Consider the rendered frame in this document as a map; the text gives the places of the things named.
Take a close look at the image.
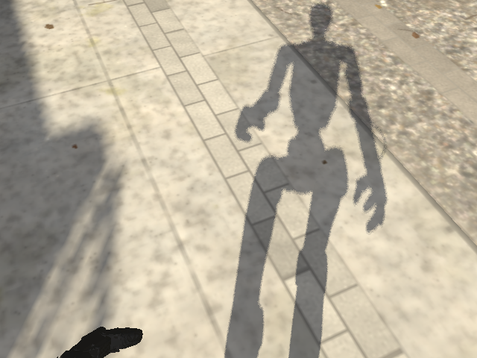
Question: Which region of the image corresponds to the robot left hand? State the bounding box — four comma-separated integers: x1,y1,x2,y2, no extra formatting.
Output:
57,327,143,358

